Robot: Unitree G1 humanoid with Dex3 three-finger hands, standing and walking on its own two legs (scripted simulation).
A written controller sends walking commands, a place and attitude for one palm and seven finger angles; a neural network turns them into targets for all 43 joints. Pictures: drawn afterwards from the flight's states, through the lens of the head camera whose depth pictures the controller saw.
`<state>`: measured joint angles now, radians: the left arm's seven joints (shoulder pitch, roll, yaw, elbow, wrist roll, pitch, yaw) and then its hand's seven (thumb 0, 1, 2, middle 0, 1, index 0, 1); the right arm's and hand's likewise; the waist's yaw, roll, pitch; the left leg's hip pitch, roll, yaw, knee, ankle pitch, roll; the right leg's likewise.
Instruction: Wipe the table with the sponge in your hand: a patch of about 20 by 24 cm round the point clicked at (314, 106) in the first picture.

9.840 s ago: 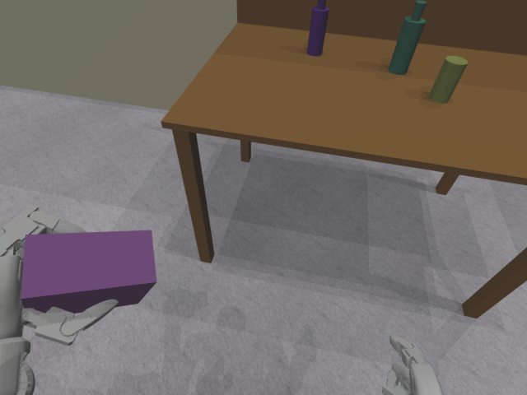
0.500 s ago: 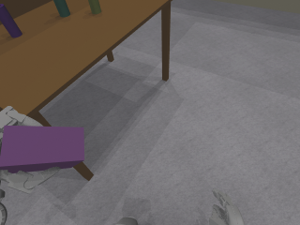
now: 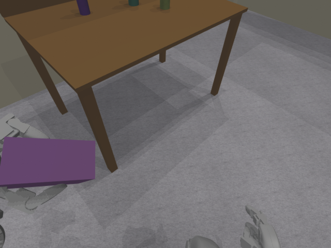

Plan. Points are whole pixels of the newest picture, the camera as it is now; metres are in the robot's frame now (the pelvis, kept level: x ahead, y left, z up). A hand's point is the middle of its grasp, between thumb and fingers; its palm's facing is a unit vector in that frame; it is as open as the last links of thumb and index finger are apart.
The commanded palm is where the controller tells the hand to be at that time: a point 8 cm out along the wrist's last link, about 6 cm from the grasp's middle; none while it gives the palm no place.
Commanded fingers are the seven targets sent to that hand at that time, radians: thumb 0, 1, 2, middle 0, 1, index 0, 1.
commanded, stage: turn to face it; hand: left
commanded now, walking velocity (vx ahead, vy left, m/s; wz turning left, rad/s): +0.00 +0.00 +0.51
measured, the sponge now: (61, 164) +0.23 +0.20 +0.16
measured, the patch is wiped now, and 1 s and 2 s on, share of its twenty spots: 0.00 0.00 0.00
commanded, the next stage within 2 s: take the last steps up to it in 0.46 s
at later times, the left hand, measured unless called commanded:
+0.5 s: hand out of the picture +0.07 +0.20 +0.19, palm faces +0.59 -0.69 -0.42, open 10.5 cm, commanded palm +0.01 +0.24 +0.19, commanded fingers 0.00 0.10 1.30 -1.20 -1.60 -1.20 -1.60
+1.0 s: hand out of the picture +0.04 +0.14 +0.17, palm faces +0.58 -0.70 -0.42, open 10.5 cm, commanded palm -0.03 +0.17 +0.19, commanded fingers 0.00 0.10 1.30 -1.20 -1.60 -1.20 -1.60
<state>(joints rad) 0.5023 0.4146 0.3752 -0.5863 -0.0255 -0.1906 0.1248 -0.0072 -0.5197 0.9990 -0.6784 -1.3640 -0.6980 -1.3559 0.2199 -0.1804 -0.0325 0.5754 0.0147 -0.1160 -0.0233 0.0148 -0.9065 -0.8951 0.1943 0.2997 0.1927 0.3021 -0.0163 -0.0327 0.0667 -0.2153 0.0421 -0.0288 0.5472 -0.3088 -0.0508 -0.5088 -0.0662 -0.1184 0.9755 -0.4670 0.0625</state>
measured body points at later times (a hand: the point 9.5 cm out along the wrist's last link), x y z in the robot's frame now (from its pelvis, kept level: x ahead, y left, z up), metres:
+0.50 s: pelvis -0.08 -0.07 +0.01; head -0.06 -0.08 +0.46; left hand +0.03 +0.24 +0.21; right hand +0.15 -0.29 -0.07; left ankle -0.17 +0.05 -0.70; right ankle +0.03 -0.11 -0.73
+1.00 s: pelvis -0.11 -0.15 +0.01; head -0.08 -0.15 +0.45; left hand +0.01 +0.17 +0.19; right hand +0.11 -0.30 -0.10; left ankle -0.16 -0.01 -0.66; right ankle -0.06 -0.18 -0.73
